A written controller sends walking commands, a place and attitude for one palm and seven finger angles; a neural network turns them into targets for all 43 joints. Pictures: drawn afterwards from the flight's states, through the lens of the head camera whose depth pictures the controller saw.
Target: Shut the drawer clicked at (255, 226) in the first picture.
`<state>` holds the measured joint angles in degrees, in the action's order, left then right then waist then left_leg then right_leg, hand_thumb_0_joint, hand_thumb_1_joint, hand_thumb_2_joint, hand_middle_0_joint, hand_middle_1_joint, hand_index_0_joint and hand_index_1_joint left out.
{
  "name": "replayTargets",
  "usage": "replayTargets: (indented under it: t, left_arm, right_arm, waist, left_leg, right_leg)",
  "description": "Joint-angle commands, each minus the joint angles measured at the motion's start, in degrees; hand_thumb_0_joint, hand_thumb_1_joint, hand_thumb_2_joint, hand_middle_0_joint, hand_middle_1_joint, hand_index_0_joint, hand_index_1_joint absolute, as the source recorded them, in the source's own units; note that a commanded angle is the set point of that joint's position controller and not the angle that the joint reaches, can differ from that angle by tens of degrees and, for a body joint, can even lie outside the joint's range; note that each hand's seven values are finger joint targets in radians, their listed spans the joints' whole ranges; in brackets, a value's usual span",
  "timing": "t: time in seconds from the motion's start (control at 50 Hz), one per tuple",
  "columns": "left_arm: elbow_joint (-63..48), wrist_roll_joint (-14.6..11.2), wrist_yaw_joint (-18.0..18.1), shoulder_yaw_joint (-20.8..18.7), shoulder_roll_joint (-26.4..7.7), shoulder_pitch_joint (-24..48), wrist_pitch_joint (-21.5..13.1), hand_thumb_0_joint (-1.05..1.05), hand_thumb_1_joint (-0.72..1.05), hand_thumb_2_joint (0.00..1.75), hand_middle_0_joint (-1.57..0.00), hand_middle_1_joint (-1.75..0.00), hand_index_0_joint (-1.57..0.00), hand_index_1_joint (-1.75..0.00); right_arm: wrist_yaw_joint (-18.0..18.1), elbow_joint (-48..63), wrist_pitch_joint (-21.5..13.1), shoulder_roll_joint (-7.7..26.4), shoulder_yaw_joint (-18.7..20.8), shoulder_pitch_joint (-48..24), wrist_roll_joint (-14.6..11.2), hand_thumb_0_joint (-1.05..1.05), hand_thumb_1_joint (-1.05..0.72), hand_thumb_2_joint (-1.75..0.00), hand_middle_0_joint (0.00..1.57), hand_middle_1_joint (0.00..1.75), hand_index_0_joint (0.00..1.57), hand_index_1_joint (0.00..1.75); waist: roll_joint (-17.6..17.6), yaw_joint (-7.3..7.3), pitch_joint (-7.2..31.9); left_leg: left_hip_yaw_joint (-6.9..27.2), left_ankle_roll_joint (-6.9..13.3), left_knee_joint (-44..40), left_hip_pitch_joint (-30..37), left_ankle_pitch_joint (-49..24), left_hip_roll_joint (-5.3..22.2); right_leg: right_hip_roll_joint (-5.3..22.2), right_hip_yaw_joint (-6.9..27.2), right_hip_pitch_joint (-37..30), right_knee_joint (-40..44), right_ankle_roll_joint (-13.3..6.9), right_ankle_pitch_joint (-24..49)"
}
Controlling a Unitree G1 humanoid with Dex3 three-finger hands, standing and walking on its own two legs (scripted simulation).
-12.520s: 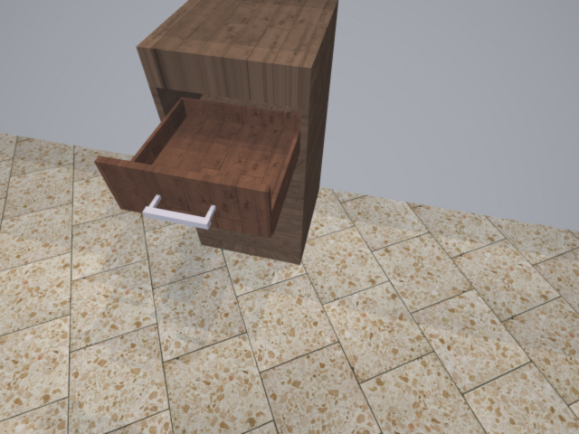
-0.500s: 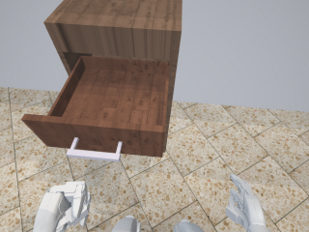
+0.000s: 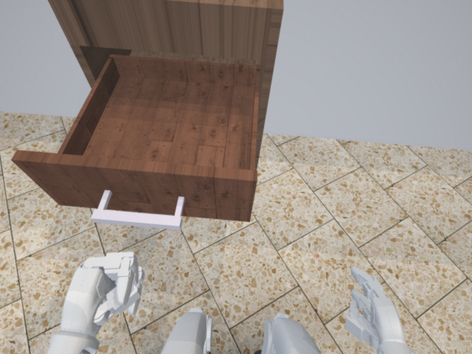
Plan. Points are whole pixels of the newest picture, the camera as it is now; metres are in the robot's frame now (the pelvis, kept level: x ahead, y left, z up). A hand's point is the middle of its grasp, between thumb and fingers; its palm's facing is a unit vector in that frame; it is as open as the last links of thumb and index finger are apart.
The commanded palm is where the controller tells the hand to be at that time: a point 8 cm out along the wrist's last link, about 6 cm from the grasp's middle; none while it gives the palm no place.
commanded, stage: bring the fist close to the handle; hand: left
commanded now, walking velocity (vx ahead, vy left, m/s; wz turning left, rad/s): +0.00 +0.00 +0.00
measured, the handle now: (140, 209) +0.35 +0.19 +0.01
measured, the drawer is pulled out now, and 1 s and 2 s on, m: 0.30 0.30 0.20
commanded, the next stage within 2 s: push the drawer shut in 0.72 s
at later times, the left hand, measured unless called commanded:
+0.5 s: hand (148, 267) +0.25 +0.15 +0.00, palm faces -0.08 -1.00 -0.02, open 3.3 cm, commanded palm +0.23 +0.21 +0.01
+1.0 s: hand (151, 260) +0.27 +0.15 +0.00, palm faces -0.08 -1.00 -0.03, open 3.3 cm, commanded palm +0.26 +0.20 +0.01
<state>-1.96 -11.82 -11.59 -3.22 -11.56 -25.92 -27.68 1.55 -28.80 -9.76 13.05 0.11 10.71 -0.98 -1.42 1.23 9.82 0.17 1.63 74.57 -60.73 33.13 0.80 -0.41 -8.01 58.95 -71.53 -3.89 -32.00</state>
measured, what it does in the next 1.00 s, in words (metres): stands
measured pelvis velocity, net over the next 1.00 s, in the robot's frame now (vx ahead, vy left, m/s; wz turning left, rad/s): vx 0.00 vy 0.01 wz -0.01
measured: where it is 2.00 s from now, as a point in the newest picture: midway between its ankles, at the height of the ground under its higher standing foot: outside the picture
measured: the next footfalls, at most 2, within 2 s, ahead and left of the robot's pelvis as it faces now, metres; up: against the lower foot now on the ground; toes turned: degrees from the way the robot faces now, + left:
none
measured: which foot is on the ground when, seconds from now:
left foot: down 0.00-1.00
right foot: down 0.00-1.00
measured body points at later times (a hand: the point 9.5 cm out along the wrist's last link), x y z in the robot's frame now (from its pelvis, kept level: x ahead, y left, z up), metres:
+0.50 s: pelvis -0.01 +0.02 -0.02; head +0.10 +0.03 +0.41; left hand +0.25 +0.21 +0.01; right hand +0.18 -0.22 -0.11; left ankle +0.02 +0.10 -0.62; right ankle +0.03 -0.09 -0.62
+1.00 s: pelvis +0.00 +0.01 -0.02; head +0.12 +0.03 +0.41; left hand +0.26 +0.21 +0.00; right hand +0.20 -0.22 -0.11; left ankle +0.02 +0.10 -0.62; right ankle +0.03 -0.09 -0.62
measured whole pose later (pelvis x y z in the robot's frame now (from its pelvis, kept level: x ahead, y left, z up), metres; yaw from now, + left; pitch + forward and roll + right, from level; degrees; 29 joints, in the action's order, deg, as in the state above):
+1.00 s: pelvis +0.00 +0.01 -0.02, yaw +0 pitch +24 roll -3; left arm 3.1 -8.6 -6.6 -0.4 -12.1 -13.6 -24.7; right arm 0.1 -27.0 -4.2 13.8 -1.4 9.6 -0.3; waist -1.5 1.5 10.9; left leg 0.0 2.8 79.8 -68.8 35.0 0.2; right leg 0.3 -7.9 66.6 -76.3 -2.9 -33.7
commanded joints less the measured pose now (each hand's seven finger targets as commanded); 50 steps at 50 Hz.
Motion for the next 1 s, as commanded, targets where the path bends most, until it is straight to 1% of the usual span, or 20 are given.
replayTargets:
  t: [0.0, 0.06, 0.12, 0.2, 0.26, 0.3, 0.34, 0.38, 0.4, 0.52, 0.58, 0.6, 0.66, 0.68, 0.72, 0.76, 0.8, 0.86, 0.94, 0.98]
  left_arm:
    - [-11.3, -0.2, 0.9, -2.1, -4.7, 4.0, -4.0, 0.00, 0.90, 0.90, -1.40, -1.60, -1.40, -1.60]
    - [-10.0, 0.0, 1.7, -3.1, -5.6, 6.0, -2.9, 0.00, 0.90, 0.90, -1.40, -1.60, -1.40, -1.60]
    - [-10.2, 0.5, 2.7, -2.2, -4.8, 8.1, -2.3, 0.00, 0.90, 0.90, -1.40, -1.60, -1.40, -1.60]
    - [-7.7, 1.2, 3.7, -1.3, -4.4, 11.2, -1.3, 0.00, 0.90, 0.90, -1.40, -1.60, -1.40, -1.60]
    - [-6.7, 1.6, 4.0, -1.5, -4.8, 12.1, -1.5, 0.00, 0.90, 0.90, -1.40, -1.60, -1.40, -1.60]
    - [-6.6, 1.9, 4.3, 0.5, -3.2, 14.0, -1.8, 0.00, 0.90, 0.90, -1.40, -1.60, -1.40, -1.60]
    - [-8.6, 1.7, 4.6, -0.6, -4.4, 13.1, -2.0, 0.00, 0.90, 0.90, -1.40, -1.60, -1.40, -1.60]
    - [-9.5, 1.9, 5.0, -1.2, -5.2, 12.5, -1.8, 0.00, 0.90, 0.90, -1.40, -1.60, -1.40, -1.60]
    - [-10.7, 1.8, 5.1, 0.4, -3.8, 12.9, -1.7, 0.00, 0.90, 0.90, -1.40, -1.60, -1.40, -1.60]
    - [-7.5, 2.3, 5.8, 0.3, -3.4, 11.4, -0.3, 0.00, 0.90, 0.90, -1.40, -1.60, -1.40, -1.60]
    - [-6.8, 2.9, 5.7, 0.9, -3.2, 11.8, -0.3, 0.00, 0.90, 0.90, -1.40, -1.60, -1.40, -1.60]
    - [-7.7, 2.8, 5.5, 2.2, -2.2, 13.3, -0.5, 0.00, 0.90, 0.90, -1.40, -1.60, -1.40, -1.60]
    - [-9.1, 2.8, 5.8, 0.0, -4.8, 13.5, -1.4, 0.00, 0.90, 0.90, -1.40, -1.60, -1.40, -1.60]
    - [-9.7, 2.6, 5.7, 1.0, -3.5, 13.6, -1.7, 0.00, 0.90, 0.90, -1.40, -1.60, -1.40, -1.60]
    - [-10.4, 2.3, 5.7, 0.1, -4.1, 11.8, -2.2, 0.00, 0.90, 0.90, -1.40, -1.60, -1.40, -1.60]
    - [-9.8, 2.3, 5.8, -0.7, -4.7, 11.2, -2.2, 0.00, 0.90, 0.90, -1.40, -1.60, -1.40, -1.60]
    - [-8.9, 2.3, 5.5, 0.6, -3.4, 10.0, -1.8, 0.00, 0.90, 0.90, -1.40, -1.60, -1.40, -1.60]
    - [-7.0, 2.8, 5.2, 1.0, -3.7, 13.7, -1.0, 0.00, 0.90, 0.90, -1.40, -1.60, -1.40, -1.60]
    - [-6.5, 2.7, 5.1, 0.1, -4.4, 18.4, -1.2, 0.00, 0.90, 0.90, -1.40, -1.60, -1.40, -1.60]
    - [-6.8, 2.9, 5.4, 0.1, -4.7, 22.3, -1.4, 0.00, 0.90, 0.90, -1.40, -1.60, -1.40, -1.60]
  right_arm:
    - [0.5, 8.8, -3.0, 7.6, 2.7, -2.1, 0.2, 0.00, -0.90, -0.90, 0.20, 0.30, 0.20, 0.30]
    - [0.4, 8.9, -2.2, 8.0, 2.5, -1.8, 0.2, 0.00, -0.90, -0.90, 0.20, 0.30, 0.20, 0.30]
    - [0.0, 9.3, -1.7, 8.2, 2.3, -1.8, 0.3, 0.00, -0.90, -0.90, 0.20, 0.30, 0.20, 0.30]
    - [-0.3, 9.2, -0.8, 8.6, 2.0, -1.5, 0.5, 0.00, -0.90, -0.90, 0.20, 0.30, 0.20, 0.30]
    - [-0.5, 9.1, -0.3, 8.7, 2.0, -1.6, 0.6, 0.00, -0.90, -0.90, 0.20, 0.30, 0.20, 0.30]
    - [-0.8, 9.1, 0.0, 8.7, 1.9, -1.6, 0.7, 0.00, -0.90, -0.90, 0.20, 0.30, 0.20, 0.30]
    - [-1.0, 9.6, 0.3, 8.7, 2.1, -1.4, 0.7, 0.00, -0.90, -0.90, 0.20, 0.30, 0.20, 0.30]
    - [-1.0, 9.9, 0.8, 8.8, 2.1, -1.1, 0.6, 0.00, -0.90, -0.90, 0.20, 0.30, 0.20, 0.30]
    - [-1.1, 10.1, 0.9, 8.6, 2.0, -1.2, 0.7, 0.00, -0.90, -0.90, 0.20, 0.30, 0.20, 0.30]
    - [-1.1, 9.9, 2.3, 8.6, 1.9, -0.9, 0.5, 0.00, -0.90, -0.90, 0.20, 0.30, 0.20, 0.30]
    - [-0.9, 10.0, 2.5, 8.7, 1.9, -1.1, 0.4, 0.00, -0.90, -0.90, 0.20, 0.30, 0.20, 0.30]
    - [-0.9, 10.1, 2.5, 8.6, 1.8, -1.2, 0.5, 0.00, -0.90, -0.90, 0.20, 0.30, 0.20, 0.30]
    - [-0.6, 9.9, 2.5, 8.6, 1.9, -0.7, 0.6, 0.00, -0.90, -0.90, 0.20, 0.30, 0.20, 0.30]
    - [-0.7, 9.9, 2.4, 8.3, 1.8, -0.7, 0.7, 0.00, -0.90, -0.90, 0.20, 0.30, 0.20, 0.30]
    - [-0.7, 10.0, 2.4, 8.1, 1.9, -0.6, 0.7, 0.00, -0.90, -0.90, 0.20, 0.30, 0.20, 0.30]
    - [-0.8, 9.7, 2.6, 8.2, 1.9, -0.5, 0.7, 0.00, -0.90, -0.90, 0.20, 0.30, 0.20, 0.30]
    - [-1.0, 9.9, 2.8, 8.0, 2.0, -0.6, 0.6, 0.00, -0.90, -0.90, 0.20, 0.30, 0.20, 0.30]
    - [-0.8, 9.5, 3.1, 8.5, 1.8, -0.6, 0.7, 0.00, -0.90, -0.90, 0.20, 0.30, 0.20, 0.30]
    - [-0.4, 8.9, 3.0, 8.7, 1.9, -0.3, 0.7, 0.00, -0.90, -0.90, 0.20, 0.30, 0.20, 0.30]
    - [-0.3, 8.4, 2.9, 8.8, 1.8, -0.4, 0.8, 0.00, -0.90, -0.90, 0.20, 0.30, 0.20, 0.30]
  waist:
    - [-2.0, 0.36, 15.1]
    - [-0.5, 0.37, 15.9]
    - [-2.2, 0.02, 16.6]
    - [-1.1, 0.76, 16.4]
    - [-1.6, 0.30, 17.3]
    - [-1.6, 0.86, 17.9]
    - [-2.6, -0.24, 20.0]
    - [-3.1, -0.58, 21.1]
    - [-3.5, -0.12, 21.6]
    - [0.2, 0.70, 17.7]
    - [0.0, 0.96, 16.7]
    - [-0.3, 1.38, 17.2]
    - [-1.7, 0.67, 18.7]
    - [-1.8, 0.80, 19.6]
    - [-2.5, 0.01, 20.9]
    - [-2.4, 0.10, 20.4]
    - [-1.9, 0.53, 19.6]
    - [-0.8, 1.87, 17.9]
    - [-0.8, 1.93, 19.0]
    - [-2.6, 1.92, 19.9]
  left_leg:
    - [3.0, 0.1, -8.8, 7.2, -12.7, -0.6]
    - [3.3, 0.1, -8.5, 6.0, -12.4, -0.6]
    - [3.8, -0.1, -8.6, 6.6, -12.4, -0.6]
    - [4.2, -0.2, -7.6, 4.9, -11.7, -0.6]
    - [4.5, -0.3, -7.3, 4.8, -12.2, -0.7]
    - [4.8, -0.4, -6.9, 5.2, -12.0, -0.6]
    - [4.8, -0.5, -7.4, 6.6, -12.9, -0.6]
    - [5.2, -0.7, -8.0, 8.4, -14.9, -0.5]
    - [5.2, -0.7, -7.9, 9.1, -15.6, -0.5]
    - [5.2, -0.6, -8.0, 6.2, -13.2, -0.5]
    - [5.2, -0.4, -7.9, 5.8, -12.2, -0.6]
    - [5.1, -0.3, -7.6, 6.0, -11.9, -0.6]
    - [5.1, -0.5, -7.4, 7.2, -14.4, -0.6]
    - [5.0, -0.5, -7.2, 8.0, -15.3, -0.6]
    - [4.7, -0.7, -7.2, 8.7, -17.5, -0.7]
    - [4.8, -0.7, -7.1, 8.4, -18.5, -0.6]
    - [4.5, -0.7, -7.0, 8.4, -18.5, -0.6]
    - [4.7, -0.3, -6.2, 6.2, -16.6, -0.6]
    - [4.7, -0.3, -5.9, 6.3, -15.5, -0.6]
    - [4.8, -0.3, -5.8, 7.3, -16.2, -0.6]
  right_leg:
    - [0.2, 7.2, -8.0, 9.8, 1.7, 8.1]
    - [-0.1, 6.9, -7.8, 9.2, 1.7, 7.8]
    - [0.0, 6.0, -5.9, 7.9, 1.6, 7.6]
    - [-0.1, 5.8, -4.0, 6.7, 1.6, 7.4]
    - [-0.2, 5.6, -3.0, 5.7, 1.4, 7.4]
    - [-0.1, 5.3, -1.7, 5.1, 1.4, 7.4]
    - [-0.1, 5.5, -2.9, 5.2, 1.3, 7.8]
    - [-0.1, 5.1, -3.0, 4.8, 1.2, 9.2]
    - [0.0, 5.1, -3.1, 5.0, 1.4, 9.8]
    - [-0.2, 4.8, -3.2, 5.6, 1.6, 8.9]
    - [-0.2, 4.9, -2.3, 5.7, 1.6, 8.0]
    - [-0.1, 4.9, -2.1, 5.8, 1.7, 7.9]
    - [-0.3, 5.1, -2.7, 5.3, 1.4, 9.5]
    - [-0.2, 5.2, -3.1, 5.4, 1.5, 10.6]
    - [-0.1, 5.2, -4.4, 5.0, 1.4, 12.6]
    - [-0.2, 5.1, -4.5, 4.8, 1.3, 13.3]
    - [-0.2, 5.0, -4.3, 5.1, 1.5, 13.8]
    - [-0.3, 5.1, -3.3, 5.1, 1.6, 12.8]
    - [-0.2, 5.4, -3.2, 5.2, 1.6, 11.9]
    - [-0.2, 5.4, -2.5, 4.9, 1.5, 12.0]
